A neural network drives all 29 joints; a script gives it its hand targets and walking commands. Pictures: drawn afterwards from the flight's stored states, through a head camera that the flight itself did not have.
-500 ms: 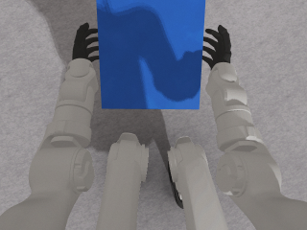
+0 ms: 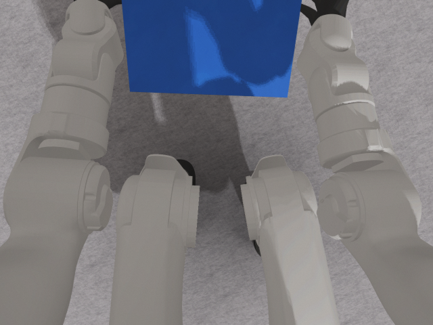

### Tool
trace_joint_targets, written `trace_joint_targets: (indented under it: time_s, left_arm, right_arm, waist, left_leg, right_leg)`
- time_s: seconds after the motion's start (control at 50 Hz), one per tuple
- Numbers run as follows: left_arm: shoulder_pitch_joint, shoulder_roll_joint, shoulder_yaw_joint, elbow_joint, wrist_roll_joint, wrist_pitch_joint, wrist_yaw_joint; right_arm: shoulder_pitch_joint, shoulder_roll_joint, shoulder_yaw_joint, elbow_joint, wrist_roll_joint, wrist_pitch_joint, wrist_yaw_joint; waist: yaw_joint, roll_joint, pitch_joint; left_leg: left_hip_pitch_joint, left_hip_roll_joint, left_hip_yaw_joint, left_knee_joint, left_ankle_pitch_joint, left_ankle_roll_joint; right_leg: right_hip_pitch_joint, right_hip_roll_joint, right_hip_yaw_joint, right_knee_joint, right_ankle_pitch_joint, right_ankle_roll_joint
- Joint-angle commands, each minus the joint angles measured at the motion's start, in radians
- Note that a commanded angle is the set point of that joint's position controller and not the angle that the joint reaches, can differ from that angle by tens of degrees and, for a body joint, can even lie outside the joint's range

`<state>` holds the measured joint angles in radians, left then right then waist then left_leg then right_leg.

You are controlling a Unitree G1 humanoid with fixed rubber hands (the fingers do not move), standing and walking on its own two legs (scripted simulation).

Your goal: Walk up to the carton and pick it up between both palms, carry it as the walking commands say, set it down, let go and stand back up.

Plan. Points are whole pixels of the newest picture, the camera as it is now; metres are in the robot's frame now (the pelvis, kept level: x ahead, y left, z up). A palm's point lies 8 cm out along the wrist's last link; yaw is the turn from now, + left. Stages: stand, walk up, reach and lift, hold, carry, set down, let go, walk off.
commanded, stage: set down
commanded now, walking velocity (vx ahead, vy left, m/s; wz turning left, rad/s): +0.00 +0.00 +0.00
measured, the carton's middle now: (211, 5) +0.57 +0.03 -0.25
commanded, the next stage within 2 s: none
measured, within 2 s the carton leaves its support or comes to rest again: rests again in 1.12 s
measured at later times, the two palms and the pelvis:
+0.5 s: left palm (87, 25) +0.51 +0.20 -0.16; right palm (323, 28) +0.51 -0.12 -0.16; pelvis +0.00 -0.01 -0.02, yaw -1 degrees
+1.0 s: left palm (88, 16) +0.52 +0.21 -0.18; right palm (313, 23) +0.53 -0.12 -0.19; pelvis +0.02 +0.00 -0.02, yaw -1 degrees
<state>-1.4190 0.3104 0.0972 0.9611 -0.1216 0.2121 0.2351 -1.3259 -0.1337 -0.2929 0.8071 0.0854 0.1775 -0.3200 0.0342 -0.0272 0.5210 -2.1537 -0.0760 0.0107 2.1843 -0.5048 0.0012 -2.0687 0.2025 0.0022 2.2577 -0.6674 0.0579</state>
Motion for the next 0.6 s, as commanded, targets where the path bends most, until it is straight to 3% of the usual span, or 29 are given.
trace_joint_targets:
  time_s: [0.0,0.02,0.04,0.06,0.08,0.1,0.12,0.14,0.18,0.2,0.22,0.24,0.28,0.3,0.32,0.34,0.36,0.4,0.42,0.44,0.48,0.52,0.54,0.58]
  left_arm:
    - [-0.494,-0.992,-0.278,-0.122,-0.059,-0.071,-0.371]
    - [-0.504,-0.976,-0.27,-0.144,-0.053,-0.074,-0.377]
    - [-0.504,-0.976,-0.275,-0.145,-0.065,-0.079,-0.384]
    - [-0.529,-0.968,-0.277,-0.186,-0.08,-0.082,-0.386]
    - [-0.546,-0.968,-0.288,-0.144,-0.092,-0.08,-0.396]
    - [-0.558,-0.975,-0.303,-0.177,-0.106,-0.079,-0.403]
    - [-0.547,-0.973,-0.285,-0.147,-0.085,-0.071,-0.411]
    - [-0.459,-1.038,-0.307,-0.104,-0.09,-0.066,-0.412]
    - [-0.48,-1.016,-0.289,-0.15,-0.075,-0.072,-0.412]
    - [-0.51,-0.997,-0.294,-0.175,-0.072,-0.077,-0.413]
    - [-0.522,-0.991,-0.293,-0.178,-0.073,-0.076,-0.411]
    - [-0.521,-1.005,-0.281,-0.16,-0.076,-0.078,-0.415]
    - [-0.508,-0.986,-0.259,-0.128,-0.052,-0.078,-0.413]
    - [-0.536,-0.963,-0.252,-0.167,-0.076,-0.092,-0.411]
    - [-0.553,-0.951,-0.262,-0.166,-0.073,-0.094,-0.408]
    - [-0.547,-0.935,-0.243,-0.155,-0.06,-0.098,-0.402]
    - [-0.571,-0.908,-0.233,-0.126,-0.059,-0.099,-0.41]
    - [-0.565,-0.914,-0.228,-0.096,-0.056,-0.097,-0.412]
    - [-0.556,-0.904,-0.227,-0.059,-0.052,-0.097,-0.415]
    - [-0.561,-0.897,-0.212,-0.053,-0.04,-0.098,-0.411]
    - [-0.517,-0.915,-0.195,0.013,-0.039,-0.103,-0.412]
    - [-0.537,-0.917,-0.185,-0.001,-0.051,-0.115,-0.412]
    - [-0.537,-0.915,-0.186,-0.01,-0.057,-0.124,-0.41]
    - [-0.514,-0.908,-0.183,0.001,-0.071,-0.129,-0.407]
  right_arm:
    - [-0.664,0.988,0.556,-0.106,0.106,-0.002,0.44]
    - [-0.663,0.992,0.561,-0.112,0.114,-0.004,0.438]
    - [-0.649,1.009,0.576,-0.118,0.117,-0.005,0.432]
    - [-0.644,1.041,0.581,-0.103,0.129,0.0,0.425]
    - [-0.616,1.039,0.565,-0.049,0.116,0.006,0.42]
    - [-0.613,1.025,0.552,-0.061,0.121,0.0,0.412]
    - [-0.596,1.037,0.537,-0.028,0.11,0.004,0.415]
    - [-0.556,1.019,0.522,-0.043,0.107,-0.011,0.422]
    - [-0.568,1.025,0.525,-0.058,0.118,-0.017,0.431]
    - [-0.565,1.029,0.502,-0.019,0.114,-0.015,0.427]
    - [-0.593,1.011,0.506,-0.054,0.116,-0.017,0.428]
    - [-0.582,1.002,0.5,-0.028,0.099,-0.019,0.428]
    - [-0.653,0.979,0.521,-0.079,0.12,-0.031,0.429]
    - [-0.686,0.977,0.53,-0.11,0.135,-0.038,0.426]
    - [-0.683,0.971,0.518,-0.086,0.127,-0.035,0.426]
    - [-0.705,0.975,0.531,-0.111,0.137,-0.043,0.424]
    - [-0.683,0.957,0.502,-0.049,0.115,-0.036,0.419]
    - [-0.699,0.925,0.488,-0.053,0.103,-0.041,0.416]
    - [-0.663,0.919,0.463,0.021,0.084,-0.03,0.418]
    - [-0.673,0.91,0.445,0.019,0.082,-0.036,0.423]
    - [-0.651,0.88,0.41,0.043,0.062,-0.047,0.421]
    - [-0.623,0.871,0.376,0.081,0.043,-0.052,0.419]
    - [-0.605,0.878,0.367,0.09,0.046,-0.057,0.419]
    - [-0.574,0.864,0.348,0.11,0.021,-0.059,0.422]
  waist:
    - [0.121,-0.076,-1.756]
    - [0.141,-0.079,-1.773]
    - [0.135,-0.096,-1.805]
    - [0.149,-0.1,-1.834]
    - [0.11,-0.096,-1.777]
    - [0.091,-0.065,-1.765]
    - [0.109,-0.059,-1.7]
    - [0.066,0.002,-1.719]
    - [0.102,0.006,-1.713]
    - [0.096,0.029,-1.712]
    - [0.097,0.022,-1.716]
    - [0.076,0.01,-1.666]
    - [0.11,-0.002,-1.628]
    - [0.118,-0.034,-1.662]
    - [0.099,-0.032,-1.61]
    - [0.127,-0.053,-1.594]
    - [0.113,-0.069,-1.551]
    - [0.094,-0.046,-1.468]
    - [0.073,-0.041,-1.397]
    - [0.087,-0.014,-1.359]
    - [0.068,0.007,-1.28]
    - [0.045,0.032,-1.245]
    - [0.052,0.024,-1.252]
    - [0.016,0.024,-1.246]
  left_leg:
    - [0.712,-0.024,0.018,-0.114,0.373,0.035]
    - [0.708,-0.02,0.026,-0.1,0.392,0.038]
    - [0.69,-0.018,0.029,-0.088,0.417,0.036]
    - [0.685,-0.021,0.039,-0.085,0.412,0.036]
    - [0.65,-0.018,0.033,-0.095,0.368,0.034]
    - [0.633,-0.013,0.034,-0.082,0.372,0.028]
    - [0.599,-0.014,0.04,-0.079,0.35,0.026]
    - [0.65,-0.021,0.026,-0.085,0.381,0.023]
    - [0.655,-0.019,0.032,-0.071,0.405,0.022]
    - [0.646,-0.019,0.033,-0.08,0.393,0.017]
    - [0.66,-0.02,0.026,-0.085,0.385,0.017]
    - [0.605,-0.021,0.035,-0.067,0.372,0.011]
    - [0.577,-0.019,0.027,-0.081,0.325,0.021]
    - [0.585,-0.017,0.028,-0.061,0.333,0.027]
    - [0.55,-0.018,0.022,-0.074,0.311,0.023]
    - [0.536,-0.016,0.03,-0.061,0.313,0.028]
    - [0.482,-0.012,0.032,-0.065,0.253,0.028]
    - [0.453,-0.009,0.025,-0.071,0.212,0.029]
    - [0.418,-0.006,0.021,-0.093,0.156,0.027]
    - [0.419,-0.008,0.023,-0.094,0.141,0.027]
    - [0.4,-0.01,0.014,-0.097,0.164,0.025]
    - [0.382,-0.017,0.005,-0.101,0.166,0.021]
    - [0.407,-0.021,-0.001,-0.111,0.183,0.021]
    - [0.417,-0.019,-0.009,-0.103,0.221,0.02]
  right_leg:
    - [0.316,-0.037,-0.04,-0.228,0.326,-0.034]
    - [0.348,-0.039,-0.019,-0.235,0.362,-0.033]
    - [0.383,-0.037,-0.018,-0.232,0.41,-0.027]
    - [0.408,-0.037,-0.012,-0.233,0.407,-0.029]
    - [0.402,-0.037,-0.021,-0.239,0.387,-0.03]
    - [0.397,-0.034,-0.011,-0.236,0.402,-0.035]
    - [0.375,-0.035,0.001,-0.239,0.383,-0.041]
    - [0.339,-0.03,-0.018,-0.23,0.388,-0.048]
    - [0.322,-0.026,-0.003,-0.23,0.4,-0.047]
    - [0.325,-0.026,-0.012,-0.224,0.399,-0.048]
    - [0.293,-0.026,-0.018,-0.217,0.376,-0.047]
    - [0.304,-0.033,-0.005,-0.233,0.38,-0.052]
    - [0.268,-0.036,-0.008,-0.233,0.331,-0.042]
    - [0.299,-0.037,0.003,-0.23,0.338,-0.043]
    - [0.264,-0.04,-0.008,-0.224,0.326,-0.04]
    - [0.275,-0.045,0.009,-0.242,0.335,-0.032]
    - [0.291,-0.045,0.01,-0.246,0.305,-0.035]
    - [0.232,-0.049,0.013,-0.247,0.251,-0.042]
    - [0.201,-0.052,0.001,-0.245,0.213,-0.045]
    - [0.177,-0.052,0.002,-0.247,0.187,-0.047]
    - [0.125,-0.046,-0.004,-0.242,0.196,-0.053]
    - [0.096,-0.048,-0.004,-0.235,0.202,-0.063]
    - [0.103,-0.048,-0.005,-0.233,0.214,-0.064]
    - [0.078,-0.046,-0.014,-0.224,0.23,-0.067]
